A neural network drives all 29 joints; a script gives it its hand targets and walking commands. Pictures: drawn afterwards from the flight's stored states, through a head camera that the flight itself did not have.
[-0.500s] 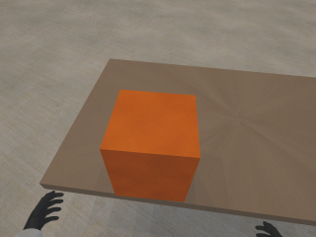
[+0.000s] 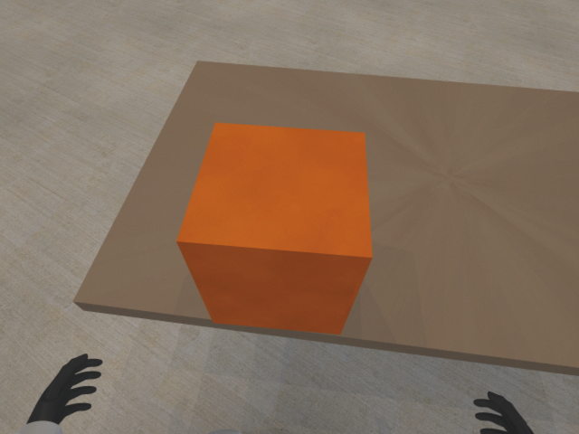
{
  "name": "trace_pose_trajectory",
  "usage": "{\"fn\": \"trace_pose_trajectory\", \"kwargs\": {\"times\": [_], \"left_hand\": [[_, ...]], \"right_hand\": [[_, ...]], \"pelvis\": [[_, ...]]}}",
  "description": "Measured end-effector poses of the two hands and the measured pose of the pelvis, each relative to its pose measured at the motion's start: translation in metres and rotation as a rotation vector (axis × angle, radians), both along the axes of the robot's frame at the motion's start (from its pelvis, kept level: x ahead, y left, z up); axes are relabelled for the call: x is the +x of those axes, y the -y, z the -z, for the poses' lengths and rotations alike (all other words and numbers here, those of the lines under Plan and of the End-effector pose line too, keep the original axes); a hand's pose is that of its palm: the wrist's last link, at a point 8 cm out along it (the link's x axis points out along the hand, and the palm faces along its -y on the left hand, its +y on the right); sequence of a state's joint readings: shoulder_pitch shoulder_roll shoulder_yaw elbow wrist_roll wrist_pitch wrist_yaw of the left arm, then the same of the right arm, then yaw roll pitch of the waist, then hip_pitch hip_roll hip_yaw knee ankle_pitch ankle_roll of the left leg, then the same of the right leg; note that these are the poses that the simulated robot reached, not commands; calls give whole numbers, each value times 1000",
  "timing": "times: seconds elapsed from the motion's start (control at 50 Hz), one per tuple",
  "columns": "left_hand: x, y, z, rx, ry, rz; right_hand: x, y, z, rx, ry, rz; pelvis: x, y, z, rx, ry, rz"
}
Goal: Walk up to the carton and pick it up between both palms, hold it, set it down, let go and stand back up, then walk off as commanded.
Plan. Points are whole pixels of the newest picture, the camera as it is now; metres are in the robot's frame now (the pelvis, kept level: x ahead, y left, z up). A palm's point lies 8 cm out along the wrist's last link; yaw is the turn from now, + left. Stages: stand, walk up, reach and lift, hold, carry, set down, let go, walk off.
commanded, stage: walk off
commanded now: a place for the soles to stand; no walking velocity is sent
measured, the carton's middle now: (282, 236) +0.39 +0.03 +0.02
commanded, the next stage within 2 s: none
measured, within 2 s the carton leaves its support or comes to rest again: neither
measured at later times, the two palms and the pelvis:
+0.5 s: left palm out of the picture +0.00 +0.39 -0.10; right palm out of the picture +0.03 -0.24 -0.05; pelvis -0.13 +0.06 +0.00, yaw +2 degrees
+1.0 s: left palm out of the picture -0.22 +0.32 -0.05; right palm out of the picture -0.16 -0.33 -0.12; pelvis -0.31 -0.02 -0.02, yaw +1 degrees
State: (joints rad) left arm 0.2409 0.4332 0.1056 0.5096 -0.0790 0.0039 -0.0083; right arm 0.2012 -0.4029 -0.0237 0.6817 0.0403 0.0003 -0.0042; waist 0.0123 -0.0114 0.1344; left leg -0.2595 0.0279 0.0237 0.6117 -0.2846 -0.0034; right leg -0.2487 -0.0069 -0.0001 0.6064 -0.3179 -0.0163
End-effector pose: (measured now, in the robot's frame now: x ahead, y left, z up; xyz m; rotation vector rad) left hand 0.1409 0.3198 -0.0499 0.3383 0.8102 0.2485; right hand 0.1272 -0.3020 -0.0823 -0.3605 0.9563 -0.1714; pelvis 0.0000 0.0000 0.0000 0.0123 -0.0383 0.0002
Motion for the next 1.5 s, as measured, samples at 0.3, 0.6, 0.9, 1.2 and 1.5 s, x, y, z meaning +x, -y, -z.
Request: {"fn": "trace_pose_trajectory", "kwargs": {"times": [0.3,0.6,0.9,1.2,1.5], "left_hand": [[-79,-64,50,-30,-65,-36],[-173,-61,53,-56,-156,-45],[-325,-13,28,85,-209,-58],[-379,15,-39,123,-56,-51],[-407,29,-11,26,40,-45]], "right_hand": [[-76,-44,-1,-93,-73,-9],[-132,-52,-32,-110,12,-46],[-245,13,30,4,34,-31],[-412,64,17,-12,-218,27],[-439,87,-16,-96,-60,47]], "pelvis": [[-76,-52,20,-26,35,-43],[-158,-53,4,-65,-2,-26],[-274,10,30,1,69,-5],[-352,36,-11,47,6,-50],[-377,46,-3,-37,50,-90]]}}
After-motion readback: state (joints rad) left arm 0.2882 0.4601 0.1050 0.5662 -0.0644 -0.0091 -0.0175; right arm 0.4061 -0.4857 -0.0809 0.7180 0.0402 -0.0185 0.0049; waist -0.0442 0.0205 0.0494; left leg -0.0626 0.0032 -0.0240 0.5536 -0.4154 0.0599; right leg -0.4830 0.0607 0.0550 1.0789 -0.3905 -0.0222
